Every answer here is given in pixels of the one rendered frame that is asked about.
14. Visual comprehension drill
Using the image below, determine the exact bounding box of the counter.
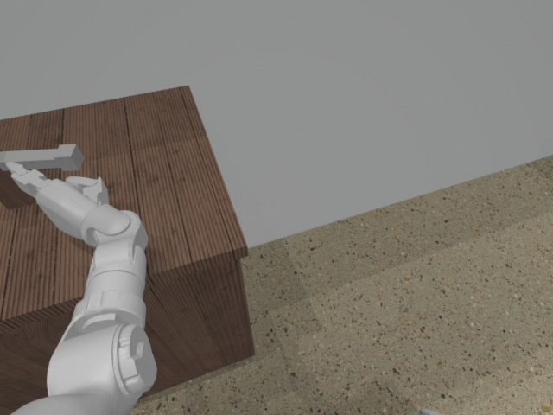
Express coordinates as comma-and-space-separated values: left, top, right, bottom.
0, 86, 255, 415

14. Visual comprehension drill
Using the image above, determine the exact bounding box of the robot left forearm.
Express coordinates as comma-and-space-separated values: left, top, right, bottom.
47, 204, 149, 397

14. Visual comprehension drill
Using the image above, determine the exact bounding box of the robot left hand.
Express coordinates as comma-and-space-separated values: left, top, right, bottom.
5, 162, 109, 240

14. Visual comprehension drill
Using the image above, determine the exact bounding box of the robot left upper arm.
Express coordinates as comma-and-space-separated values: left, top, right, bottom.
10, 322, 157, 415

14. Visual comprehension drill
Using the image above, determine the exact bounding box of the tap lever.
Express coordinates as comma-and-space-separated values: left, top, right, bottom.
0, 144, 84, 171

